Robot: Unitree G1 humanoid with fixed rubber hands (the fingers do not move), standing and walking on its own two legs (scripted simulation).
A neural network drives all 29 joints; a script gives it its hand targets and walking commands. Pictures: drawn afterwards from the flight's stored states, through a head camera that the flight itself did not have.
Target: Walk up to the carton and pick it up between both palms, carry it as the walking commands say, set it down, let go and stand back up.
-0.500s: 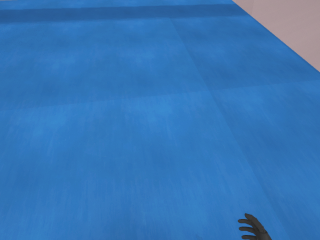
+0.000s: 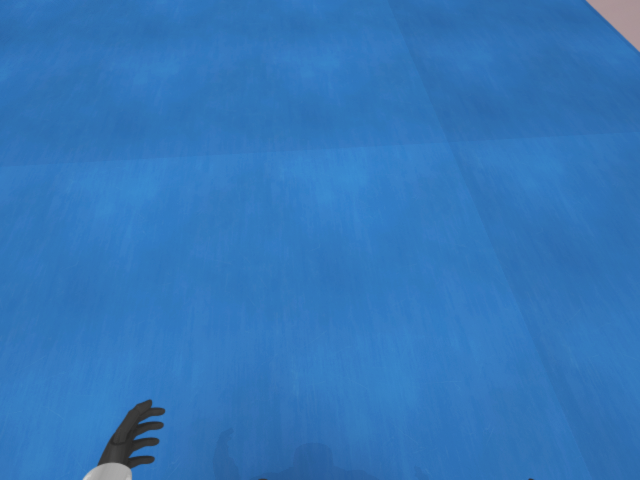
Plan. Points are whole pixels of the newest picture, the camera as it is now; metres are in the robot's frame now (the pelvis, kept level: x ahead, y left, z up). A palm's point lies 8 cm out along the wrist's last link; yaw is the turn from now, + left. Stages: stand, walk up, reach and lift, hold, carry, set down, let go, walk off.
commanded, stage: walk up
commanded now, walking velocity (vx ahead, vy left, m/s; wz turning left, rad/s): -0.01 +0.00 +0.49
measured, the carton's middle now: out of the picture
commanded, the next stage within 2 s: none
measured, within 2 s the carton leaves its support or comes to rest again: neither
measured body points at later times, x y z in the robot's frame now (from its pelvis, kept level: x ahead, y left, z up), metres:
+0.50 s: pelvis -0.05 -0.05 +0.00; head -0.01 -0.05 +0.45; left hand -0.11 +0.22 -0.13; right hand +0.19 -0.26 -0.12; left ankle -0.13 +0.07 -0.69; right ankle -0.01 -0.11 -0.73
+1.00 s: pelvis -0.05 +0.04 +0.02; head -0.09 +0.08 +0.46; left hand -0.07 +0.33 -0.13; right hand +0.07 -0.20 -0.10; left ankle -0.14 +0.04 -0.73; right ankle +0.05 -0.12 -0.64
